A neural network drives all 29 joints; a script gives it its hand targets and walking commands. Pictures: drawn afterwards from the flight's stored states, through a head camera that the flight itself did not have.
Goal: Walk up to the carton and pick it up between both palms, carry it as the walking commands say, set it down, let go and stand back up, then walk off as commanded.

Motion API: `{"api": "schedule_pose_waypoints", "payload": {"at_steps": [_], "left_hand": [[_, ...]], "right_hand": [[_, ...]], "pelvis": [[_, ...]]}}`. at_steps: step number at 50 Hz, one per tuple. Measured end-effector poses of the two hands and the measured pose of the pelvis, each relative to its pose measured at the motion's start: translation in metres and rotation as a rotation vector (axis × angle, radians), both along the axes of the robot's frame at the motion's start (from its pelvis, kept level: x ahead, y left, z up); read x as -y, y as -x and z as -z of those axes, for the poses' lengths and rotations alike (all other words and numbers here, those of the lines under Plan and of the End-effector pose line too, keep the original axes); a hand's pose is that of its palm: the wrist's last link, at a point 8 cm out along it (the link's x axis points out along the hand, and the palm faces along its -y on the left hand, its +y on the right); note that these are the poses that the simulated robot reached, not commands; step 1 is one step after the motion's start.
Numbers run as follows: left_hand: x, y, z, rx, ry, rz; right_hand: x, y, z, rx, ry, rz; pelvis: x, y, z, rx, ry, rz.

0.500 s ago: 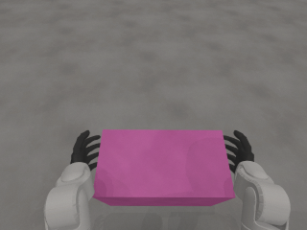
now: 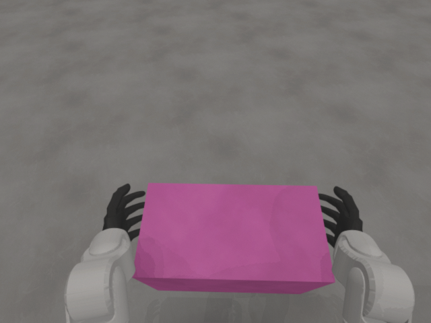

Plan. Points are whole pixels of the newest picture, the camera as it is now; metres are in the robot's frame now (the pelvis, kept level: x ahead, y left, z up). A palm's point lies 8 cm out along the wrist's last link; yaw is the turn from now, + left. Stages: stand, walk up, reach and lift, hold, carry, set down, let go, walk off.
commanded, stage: carry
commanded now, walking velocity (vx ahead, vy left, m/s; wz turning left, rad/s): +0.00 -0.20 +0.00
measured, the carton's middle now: (230, 242) +0.25 -0.02 +0.02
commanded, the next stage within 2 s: none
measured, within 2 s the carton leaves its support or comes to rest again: neither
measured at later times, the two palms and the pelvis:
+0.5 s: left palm (230, 243) +0.22 -0.01 +0.10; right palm out of the picture +0.19 -0.36 +0.08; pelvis -0.02 -0.17 +0.00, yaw +0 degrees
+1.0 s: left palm (273, 239) +0.21 -0.07 +0.12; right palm out of the picture +0.20 -0.42 +0.11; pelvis -0.03 -0.24 +0.01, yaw +0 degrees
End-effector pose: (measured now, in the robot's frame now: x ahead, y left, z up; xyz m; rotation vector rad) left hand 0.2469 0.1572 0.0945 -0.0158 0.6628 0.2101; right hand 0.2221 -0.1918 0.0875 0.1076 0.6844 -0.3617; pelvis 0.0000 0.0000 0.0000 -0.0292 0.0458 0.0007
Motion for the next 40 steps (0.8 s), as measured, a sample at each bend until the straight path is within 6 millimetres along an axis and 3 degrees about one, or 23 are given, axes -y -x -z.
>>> {"api": "schedule_pose_waypoints", "payload": {"at_steps": [3, 6, 11, 16, 22, 26, 30, 36, 40], "left_hand": [[0.006, 0.004, 0.006, 0.031, 0.034, -0.023], [0.013, 0.014, 0.011, -0.009, 0.056, -0.063], [0.037, 0.023, -0.002, -0.020, 0.063, -0.095], [0.082, 0.020, -0.017, 0.050, 0.046, -0.087], [0.151, 0.023, -0.005, 0.013, -0.020, -0.030], [0.177, 0.029, -0.001, -0.045, -0.029, -0.001], [0.190, 0.031, 0.000, -0.006, 0.001, -0.005], [0.194, 0.043, 0.004, 0.006, 0.056, -0.076], [0.202, 0.049, -0.006, 0.006, 0.046, -0.105]], "right_hand": [[0.006, -0.005, -0.006, 0.030, 0.036, -0.025], [0.014, -0.007, -0.007, -0.009, 0.055, -0.063], [0.038, -0.005, -0.018, -0.021, 0.066, -0.097], [0.083, -0.006, -0.027, 0.048, 0.055, -0.094], [0.152, 0.011, 0.000, 0.013, -0.008, -0.038], [0.176, 0.030, 0.009, -0.044, -0.033, 0.003], [0.190, 0.029, -0.001, -0.006, 0.001, -0.004], [0.195, 0.018, -0.014, 0.006, 0.059, -0.079], [0.202, 0.016, -0.018, 0.006, 0.050, -0.107]], "pelvis": [[0.014, 0.002, 0.007, -0.003, 0.016, -0.004], [0.030, 0.003, 0.001, 0.000, 0.014, 0.013], [0.063, 0.010, -0.015, 0.007, 0.039, 0.015], [0.105, 0.016, -0.012, -0.002, 0.027, 0.026], [0.155, 0.021, 0.001, 0.008, -0.007, 0.017], [0.174, 0.026, -0.004, 0.010, -0.013, 0.005], [0.191, 0.031, -0.002, 0.001, 0.000, 0.001], [0.213, 0.030, -0.003, 0.007, -0.020, -0.002], [0.226, 0.028, -0.008, 0.021, -0.029, 0.005]]}}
